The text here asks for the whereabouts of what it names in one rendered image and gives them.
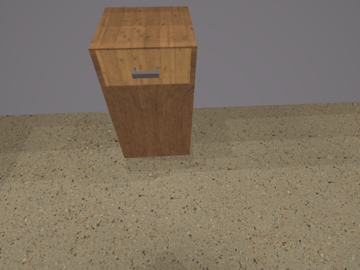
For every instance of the handle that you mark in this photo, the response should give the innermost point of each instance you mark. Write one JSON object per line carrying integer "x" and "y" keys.
{"x": 145, "y": 74}

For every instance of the cabinet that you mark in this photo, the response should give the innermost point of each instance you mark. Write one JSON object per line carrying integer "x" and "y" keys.
{"x": 152, "y": 119}

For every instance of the drawer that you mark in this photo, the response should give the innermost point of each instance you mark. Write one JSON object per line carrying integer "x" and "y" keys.
{"x": 117, "y": 65}

